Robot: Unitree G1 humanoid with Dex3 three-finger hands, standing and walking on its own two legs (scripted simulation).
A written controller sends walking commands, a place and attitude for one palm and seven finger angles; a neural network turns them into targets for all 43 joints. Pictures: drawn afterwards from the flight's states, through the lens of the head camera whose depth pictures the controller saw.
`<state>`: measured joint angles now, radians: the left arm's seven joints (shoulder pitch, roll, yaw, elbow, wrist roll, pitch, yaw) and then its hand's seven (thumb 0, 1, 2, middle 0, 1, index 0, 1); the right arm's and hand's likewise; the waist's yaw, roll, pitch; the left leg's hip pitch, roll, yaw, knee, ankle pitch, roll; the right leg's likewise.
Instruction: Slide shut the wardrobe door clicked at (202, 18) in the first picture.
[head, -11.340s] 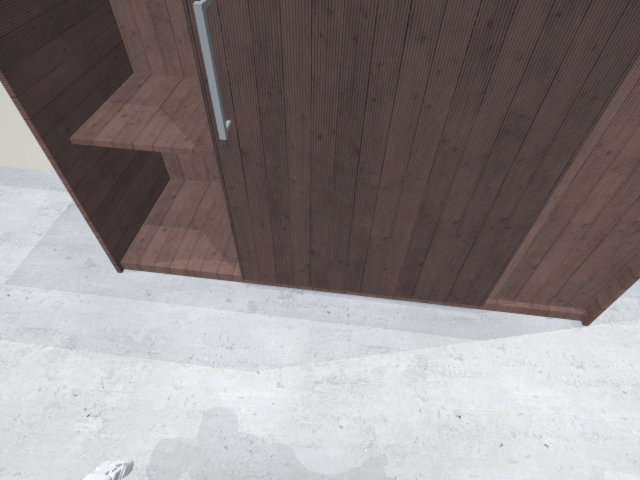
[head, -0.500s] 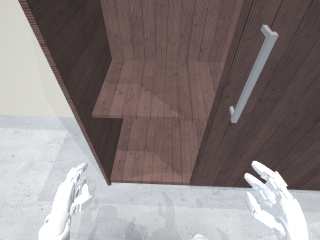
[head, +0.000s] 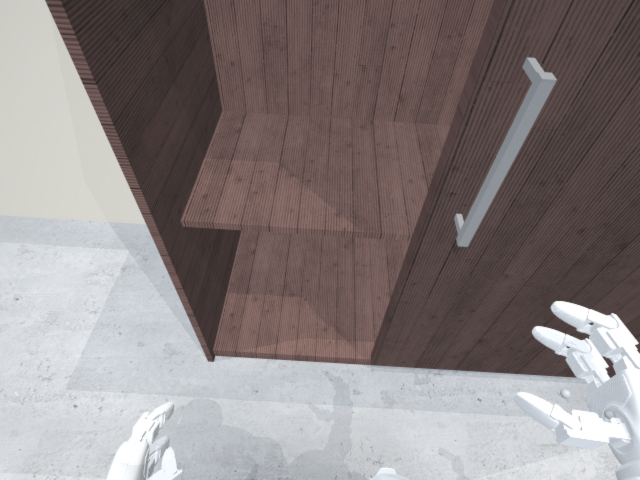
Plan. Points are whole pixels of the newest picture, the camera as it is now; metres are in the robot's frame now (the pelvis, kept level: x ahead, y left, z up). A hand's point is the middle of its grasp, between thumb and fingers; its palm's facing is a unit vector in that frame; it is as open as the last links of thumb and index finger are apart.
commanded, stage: raise the hand with hooked fingers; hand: right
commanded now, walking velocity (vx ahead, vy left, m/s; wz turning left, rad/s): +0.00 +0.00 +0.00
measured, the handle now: (492, 167) +0.52 -0.20 +0.13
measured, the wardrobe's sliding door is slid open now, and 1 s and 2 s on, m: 0.49 0.49 0.49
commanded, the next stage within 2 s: move the hooked fingers beside the handle in 1.22 s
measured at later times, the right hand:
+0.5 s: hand out of the picture +0.25 -0.29 +0.13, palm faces +0.04 +1.00 -0.07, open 13.8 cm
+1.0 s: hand out of the picture +0.28 -0.29 +0.16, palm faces +0.02 +1.00 -0.07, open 14.0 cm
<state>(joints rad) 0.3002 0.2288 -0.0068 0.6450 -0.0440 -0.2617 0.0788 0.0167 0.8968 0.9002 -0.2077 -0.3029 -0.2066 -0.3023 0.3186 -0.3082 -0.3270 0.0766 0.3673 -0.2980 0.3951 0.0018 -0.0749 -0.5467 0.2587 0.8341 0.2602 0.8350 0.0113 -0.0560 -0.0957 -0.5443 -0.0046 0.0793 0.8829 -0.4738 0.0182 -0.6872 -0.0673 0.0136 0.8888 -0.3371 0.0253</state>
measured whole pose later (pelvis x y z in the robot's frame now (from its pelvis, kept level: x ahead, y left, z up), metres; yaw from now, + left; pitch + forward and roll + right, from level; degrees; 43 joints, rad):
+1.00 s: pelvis +0.01 -0.01 +0.03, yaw -1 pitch +1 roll +1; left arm 0.28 0.29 -0.04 0.64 -0.07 -0.27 0.10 0.02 0.90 0.90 -0.21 -0.30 -0.21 -0.30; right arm 0.02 -0.44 -0.45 0.23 0.37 -0.08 0.51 -0.02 0.50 -0.30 0.30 1.20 0.30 1.20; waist -0.01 -0.06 -0.04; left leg -0.26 0.01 0.08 0.60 -0.36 0.00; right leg -0.42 -0.04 0.00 0.64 -0.25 0.01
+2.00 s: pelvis +0.02 -0.01 +0.03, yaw +0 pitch +4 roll +1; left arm 0.30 0.29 -0.03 0.65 -0.07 -0.21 0.11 0.01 0.90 0.90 -0.21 -0.30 -0.20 -0.30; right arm -0.27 -0.45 -0.41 0.51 0.30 -0.12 0.47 -0.02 0.50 -0.30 0.30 1.20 0.30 1.20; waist 0.02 -0.05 -0.05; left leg -0.31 0.01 0.06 0.62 -0.37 0.00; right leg -0.46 -0.04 -0.01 0.65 -0.26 0.00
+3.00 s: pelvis +0.02 -0.02 +0.02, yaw +1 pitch +10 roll +2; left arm 0.37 0.30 -0.02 0.66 -0.05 -0.04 0.07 0.01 0.90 0.90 -0.21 -0.30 -0.21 -0.30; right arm -0.70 -0.57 -0.44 1.02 0.19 -0.23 0.43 -0.02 0.50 -0.30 0.30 1.20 0.30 1.20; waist 0.10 -0.03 -0.07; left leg -0.46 0.00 0.05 0.69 -0.39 0.00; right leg -0.61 -0.06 -0.02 0.73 -0.29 0.00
